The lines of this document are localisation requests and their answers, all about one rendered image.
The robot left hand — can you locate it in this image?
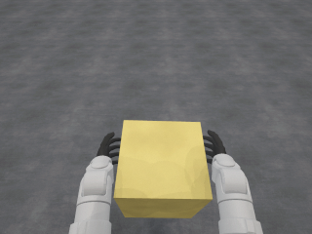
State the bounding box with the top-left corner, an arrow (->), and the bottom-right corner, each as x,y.
97,132 -> 121,165

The robot right hand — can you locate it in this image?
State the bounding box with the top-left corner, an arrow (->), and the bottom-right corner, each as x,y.
203,130 -> 227,164

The carton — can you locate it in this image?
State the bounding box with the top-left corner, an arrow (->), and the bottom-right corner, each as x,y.
113,120 -> 213,218

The right robot forearm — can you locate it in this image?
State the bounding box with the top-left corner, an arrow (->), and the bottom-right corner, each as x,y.
212,153 -> 263,234

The left robot forearm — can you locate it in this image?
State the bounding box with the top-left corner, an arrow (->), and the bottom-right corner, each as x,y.
68,155 -> 114,234

